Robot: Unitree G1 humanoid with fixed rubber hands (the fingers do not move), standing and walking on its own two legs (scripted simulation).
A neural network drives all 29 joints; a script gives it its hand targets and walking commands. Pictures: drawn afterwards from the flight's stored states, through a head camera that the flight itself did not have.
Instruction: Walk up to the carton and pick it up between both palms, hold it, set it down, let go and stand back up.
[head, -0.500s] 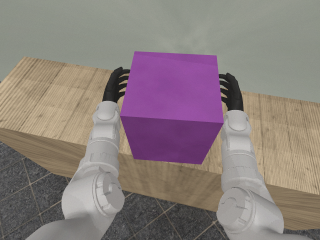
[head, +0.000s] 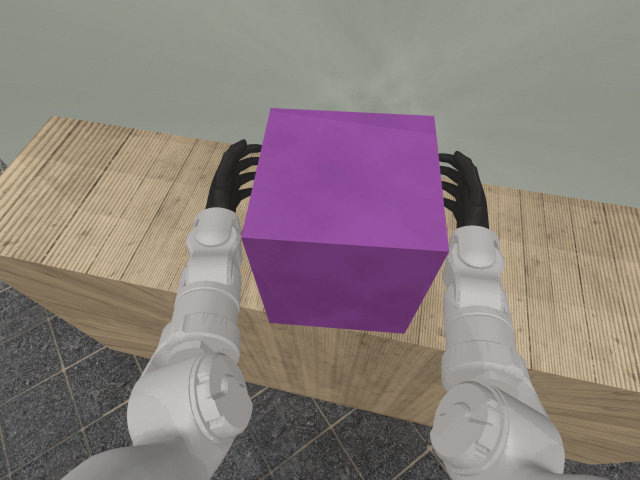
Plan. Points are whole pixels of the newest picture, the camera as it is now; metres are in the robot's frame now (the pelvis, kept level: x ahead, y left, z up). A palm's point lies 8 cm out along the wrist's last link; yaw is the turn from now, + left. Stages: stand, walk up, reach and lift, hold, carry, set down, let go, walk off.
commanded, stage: reach and lift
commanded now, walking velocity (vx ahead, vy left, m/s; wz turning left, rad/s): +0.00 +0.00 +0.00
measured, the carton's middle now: (343, 230) +0.45 -0.03 -0.01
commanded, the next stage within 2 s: none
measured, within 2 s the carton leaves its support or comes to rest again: leaves its support in 0.76 s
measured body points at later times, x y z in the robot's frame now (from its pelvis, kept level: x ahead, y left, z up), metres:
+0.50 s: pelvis +0.00 +0.00 +0.00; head +0.08 +0.00 +0.44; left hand +0.46 +0.12 +0.06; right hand +0.42 -0.18 +0.06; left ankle -0.02 +0.10 -0.75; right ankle -0.04 -0.10 -0.75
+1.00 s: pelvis -0.03 +0.00 +0.00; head +0.00 +0.00 +0.45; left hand +0.41 +0.13 +0.10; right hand +0.38 -0.18 +0.10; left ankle -0.02 +0.10 -0.75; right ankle -0.04 -0.10 -0.75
